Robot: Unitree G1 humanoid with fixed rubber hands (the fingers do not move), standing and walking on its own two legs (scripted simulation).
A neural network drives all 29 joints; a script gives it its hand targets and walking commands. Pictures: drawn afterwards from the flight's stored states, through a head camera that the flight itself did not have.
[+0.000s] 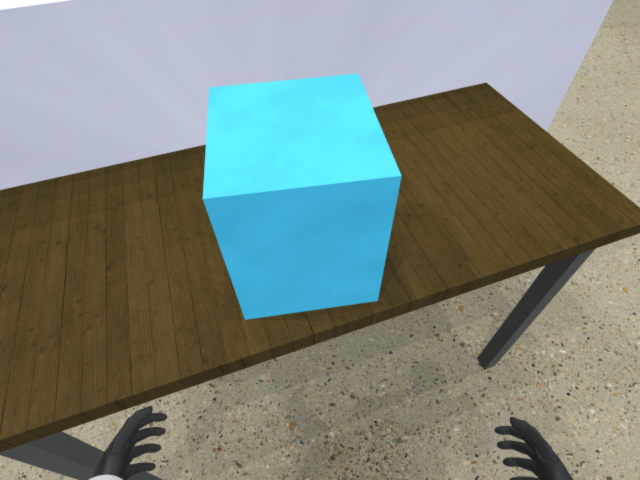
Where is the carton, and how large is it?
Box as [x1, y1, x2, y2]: [203, 74, 401, 319]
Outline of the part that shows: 358,74 209,87 203,201 245,319 377,300 401,175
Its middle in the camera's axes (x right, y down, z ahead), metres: -0.03 -0.05 +0.55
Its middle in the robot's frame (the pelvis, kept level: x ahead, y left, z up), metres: +0.45 +0.03 +0.08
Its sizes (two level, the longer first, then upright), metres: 0.210 0.200 0.250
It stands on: a table, 0.72 m high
